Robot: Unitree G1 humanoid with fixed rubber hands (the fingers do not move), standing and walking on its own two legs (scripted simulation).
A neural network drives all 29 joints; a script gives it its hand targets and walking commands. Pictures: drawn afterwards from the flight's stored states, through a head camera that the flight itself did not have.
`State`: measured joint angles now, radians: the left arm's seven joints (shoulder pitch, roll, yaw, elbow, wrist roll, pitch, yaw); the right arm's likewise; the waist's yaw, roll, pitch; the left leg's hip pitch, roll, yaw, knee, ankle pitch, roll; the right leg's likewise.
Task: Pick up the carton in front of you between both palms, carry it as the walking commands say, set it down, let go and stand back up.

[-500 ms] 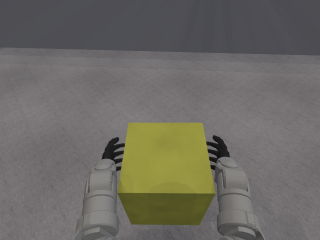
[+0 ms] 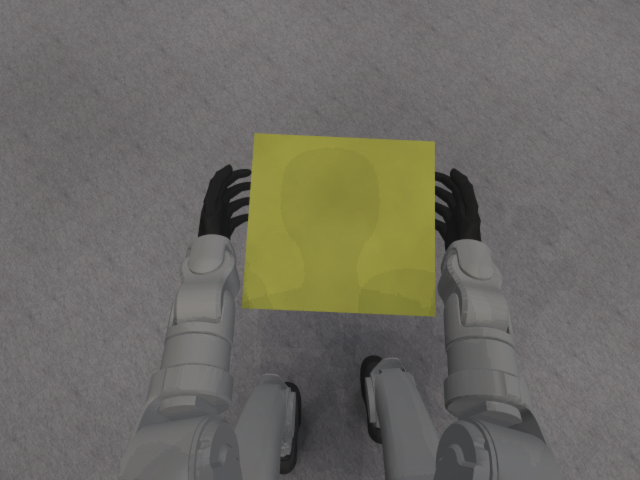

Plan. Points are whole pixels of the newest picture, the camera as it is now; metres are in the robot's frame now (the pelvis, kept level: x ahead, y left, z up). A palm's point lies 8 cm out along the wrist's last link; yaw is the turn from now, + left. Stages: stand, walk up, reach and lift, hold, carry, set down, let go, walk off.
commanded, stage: set down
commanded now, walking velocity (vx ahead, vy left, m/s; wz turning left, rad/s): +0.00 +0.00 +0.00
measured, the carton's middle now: (335, 238) +0.42 -0.03 -0.15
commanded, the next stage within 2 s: none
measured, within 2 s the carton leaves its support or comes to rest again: neither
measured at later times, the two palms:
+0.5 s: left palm (247, 219) +0.48 +0.11 -0.22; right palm (428, 240) +0.43 -0.18 -0.22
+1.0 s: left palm (264, 219) +0.53 +0.10 -0.37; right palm (407, 249) +0.45 -0.18 -0.38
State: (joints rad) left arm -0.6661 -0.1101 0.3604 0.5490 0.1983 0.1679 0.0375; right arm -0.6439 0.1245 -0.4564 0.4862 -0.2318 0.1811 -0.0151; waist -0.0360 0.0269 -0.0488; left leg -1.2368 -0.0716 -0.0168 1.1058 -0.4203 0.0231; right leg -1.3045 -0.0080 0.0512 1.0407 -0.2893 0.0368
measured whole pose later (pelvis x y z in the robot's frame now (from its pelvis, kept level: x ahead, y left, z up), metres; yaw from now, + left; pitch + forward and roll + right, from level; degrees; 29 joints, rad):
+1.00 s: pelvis -0.05 +0.00 -0.24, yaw -1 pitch +46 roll -3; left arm -1.43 0.25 0.20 0.95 0.15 0.28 0.00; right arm -1.18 0.06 -0.59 0.57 -0.15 0.29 -0.16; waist -0.08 0.02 0.12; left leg -2.18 -0.09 -0.02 1.99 -0.62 0.02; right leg -2.23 0.01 0.03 1.86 -0.44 0.06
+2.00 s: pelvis -0.04 +0.00 -0.29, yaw -3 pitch +40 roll -5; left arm -1.59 0.32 0.14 1.12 0.17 0.23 -0.06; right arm -1.44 -0.14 -0.64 0.97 -0.12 0.20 -0.07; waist -0.11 -0.06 0.30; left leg -2.25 -0.09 -0.03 2.23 -0.68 0.03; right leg -2.30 0.04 0.02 2.07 -0.48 0.09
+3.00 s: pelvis -0.05 -0.01 -0.23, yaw -2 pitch +43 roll -3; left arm -1.59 0.56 -0.02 1.16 -0.09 0.21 -0.06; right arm -1.27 -0.11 -0.35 0.76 0.11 0.20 -0.23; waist -0.15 0.00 0.19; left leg -2.10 -0.06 -0.04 2.00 -0.64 0.01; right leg -2.17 0.05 0.02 1.86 -0.44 0.05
